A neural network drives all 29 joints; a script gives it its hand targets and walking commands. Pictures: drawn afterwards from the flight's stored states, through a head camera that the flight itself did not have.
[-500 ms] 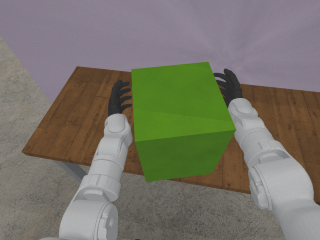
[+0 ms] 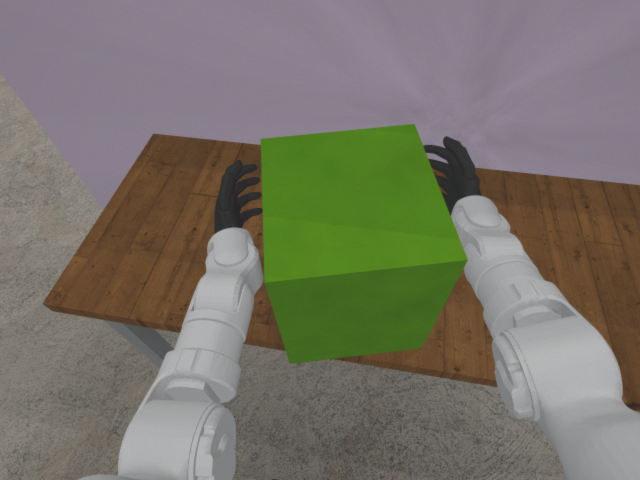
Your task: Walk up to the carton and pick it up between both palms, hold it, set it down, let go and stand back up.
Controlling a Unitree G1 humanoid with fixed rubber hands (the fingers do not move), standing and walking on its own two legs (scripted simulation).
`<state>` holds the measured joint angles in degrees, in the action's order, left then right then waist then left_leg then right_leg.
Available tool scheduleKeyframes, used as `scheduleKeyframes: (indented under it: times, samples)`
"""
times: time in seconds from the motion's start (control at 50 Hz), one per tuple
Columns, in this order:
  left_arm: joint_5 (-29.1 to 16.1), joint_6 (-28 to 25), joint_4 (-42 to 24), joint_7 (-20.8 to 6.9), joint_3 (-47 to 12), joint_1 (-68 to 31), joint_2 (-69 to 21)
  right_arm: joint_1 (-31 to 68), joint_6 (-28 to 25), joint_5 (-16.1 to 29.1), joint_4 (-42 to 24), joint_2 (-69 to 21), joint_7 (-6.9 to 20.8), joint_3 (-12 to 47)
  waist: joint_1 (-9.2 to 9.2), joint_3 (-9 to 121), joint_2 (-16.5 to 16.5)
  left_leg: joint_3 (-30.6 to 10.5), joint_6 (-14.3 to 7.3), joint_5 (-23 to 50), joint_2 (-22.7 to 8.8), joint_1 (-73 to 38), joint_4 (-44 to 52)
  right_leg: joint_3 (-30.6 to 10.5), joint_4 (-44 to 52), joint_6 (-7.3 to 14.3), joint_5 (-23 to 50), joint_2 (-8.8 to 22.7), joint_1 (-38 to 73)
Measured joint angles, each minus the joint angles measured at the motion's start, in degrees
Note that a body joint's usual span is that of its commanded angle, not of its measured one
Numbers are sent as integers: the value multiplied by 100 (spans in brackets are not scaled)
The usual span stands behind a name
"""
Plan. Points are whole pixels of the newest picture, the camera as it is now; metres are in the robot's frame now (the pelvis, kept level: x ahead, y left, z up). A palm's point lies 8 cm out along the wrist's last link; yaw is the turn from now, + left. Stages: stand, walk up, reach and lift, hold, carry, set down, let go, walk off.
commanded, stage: reach and lift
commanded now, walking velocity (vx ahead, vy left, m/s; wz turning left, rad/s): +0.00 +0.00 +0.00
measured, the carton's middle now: (347, 252) +0.40 +0.04 +0.02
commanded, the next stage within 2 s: none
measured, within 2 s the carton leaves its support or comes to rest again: leaves its support in 0.22 s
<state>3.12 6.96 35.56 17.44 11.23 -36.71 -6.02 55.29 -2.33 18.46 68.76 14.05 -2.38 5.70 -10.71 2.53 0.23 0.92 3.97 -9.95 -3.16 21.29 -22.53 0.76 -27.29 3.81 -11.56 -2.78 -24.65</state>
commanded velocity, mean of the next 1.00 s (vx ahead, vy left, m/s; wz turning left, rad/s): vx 0.00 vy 0.00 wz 0.00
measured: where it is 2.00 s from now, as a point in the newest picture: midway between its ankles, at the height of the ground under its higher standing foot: outside the picture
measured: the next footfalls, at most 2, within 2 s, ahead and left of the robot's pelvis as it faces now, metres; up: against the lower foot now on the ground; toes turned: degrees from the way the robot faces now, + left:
none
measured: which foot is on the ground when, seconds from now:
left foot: down 0.00-1.00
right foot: down 0.00-1.00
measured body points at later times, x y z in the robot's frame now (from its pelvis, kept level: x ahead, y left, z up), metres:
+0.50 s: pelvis +0.00 +0.00 +0.00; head +0.02 -0.01 +0.45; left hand +0.38 +0.18 +0.11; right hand +0.46 -0.10 +0.12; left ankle +0.00 +0.17 -0.74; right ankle +0.01 -0.07 -0.74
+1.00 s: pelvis -0.02 +0.01 +0.00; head -0.03 +0.01 +0.45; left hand +0.37 +0.18 +0.14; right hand +0.42 -0.10 +0.14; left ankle +0.00 +0.17 -0.74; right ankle +0.01 -0.07 -0.74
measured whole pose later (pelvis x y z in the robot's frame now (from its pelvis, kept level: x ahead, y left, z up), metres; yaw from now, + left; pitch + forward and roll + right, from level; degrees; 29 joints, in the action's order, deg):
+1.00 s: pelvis -0.02 +0.01 +0.00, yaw +0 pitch +4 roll +0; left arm 6.5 20.8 30.4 9.6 18.9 -38.9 -5.2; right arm 52.6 10.1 13.8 59.7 8.2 -8.4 -1.1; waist -3.6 7.1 0.2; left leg 0.1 2.7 -9.4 -3.1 18.8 -23.6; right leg 1.5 -24.6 3.5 -9.1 -2.8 -20.2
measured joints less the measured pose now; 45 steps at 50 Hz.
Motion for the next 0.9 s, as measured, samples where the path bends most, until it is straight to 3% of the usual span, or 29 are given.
scheduleKeyframes:
  times: [0.1, 0.24, 0.34, 0.72, 0.9]
  samples:
    - [33, 15, -12, -47, 37, 5, 0, -14, 2, -59, -53, -30, -17, 1, 29, 5, 0, 0, -1, 0, -1, 0, -15, 0, 0, 0, 12, -1, 6]
    - [188, 183, -171, -263, 222, 141, -1, -48, 144, -451, -167, -202, -52, -33, 240, 173, 0, 0, 0, 29, -1, -1, 45, -1, 66, 0, 44, -2, 11]
    - [204, 410, -348, -313, 222, 253, -2, -169, 256, -469, -249, -261, -97, -37, 381, 407, 0, -1, -3, 38, -1, -1, 82, 0, 121, 0, 60, -3, 21]
    - [335, 878, -644, -502, 407, 253, -1, -268, 853, -470, -782, -374, -384, -70, 510, 490, 0, -66, -60, 57, -2, -6, -108, 54, 203, -1, 212, -3, 172]
    - [334, 1242, -607, -674, 628, -33, 27, -270, 1120, -469, -847, -510, -498, -507, 645, 556, 0, -86, -97, 57, 0, -181, -113, 70, 264, -29, 242, -3, 384]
